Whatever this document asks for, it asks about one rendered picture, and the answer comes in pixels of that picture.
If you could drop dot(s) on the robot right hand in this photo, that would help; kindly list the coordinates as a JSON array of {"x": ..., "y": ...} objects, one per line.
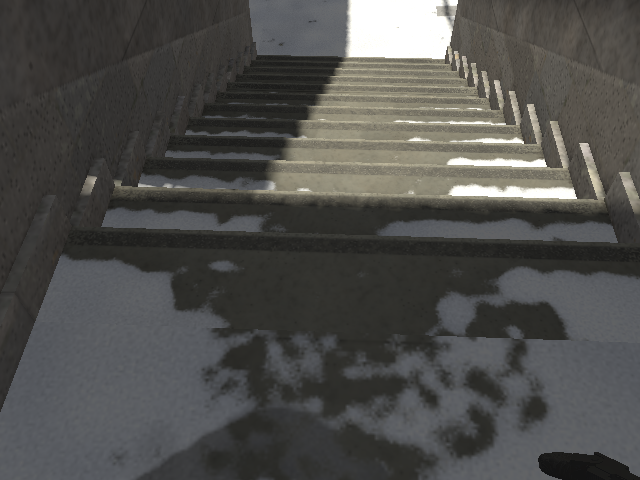
[{"x": 568, "y": 466}]

